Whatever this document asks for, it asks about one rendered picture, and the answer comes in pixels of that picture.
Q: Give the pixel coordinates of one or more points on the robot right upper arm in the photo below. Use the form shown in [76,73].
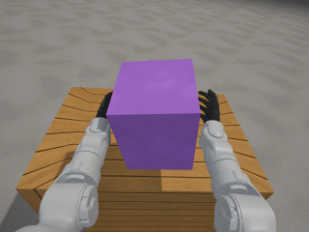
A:
[235,212]

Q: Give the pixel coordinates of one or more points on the pedestal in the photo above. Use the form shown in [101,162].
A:
[137,200]

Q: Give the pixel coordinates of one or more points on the robot left forearm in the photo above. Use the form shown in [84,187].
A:
[89,156]

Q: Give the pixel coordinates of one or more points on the robot right forearm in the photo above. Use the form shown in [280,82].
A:
[222,164]

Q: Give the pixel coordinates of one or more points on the robot left upper arm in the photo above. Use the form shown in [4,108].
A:
[67,207]

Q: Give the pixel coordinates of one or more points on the right robot hand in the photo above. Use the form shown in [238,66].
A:
[212,112]

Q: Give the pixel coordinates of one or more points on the carton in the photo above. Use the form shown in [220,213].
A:
[154,114]

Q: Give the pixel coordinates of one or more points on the left robot hand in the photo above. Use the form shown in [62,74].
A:
[104,106]

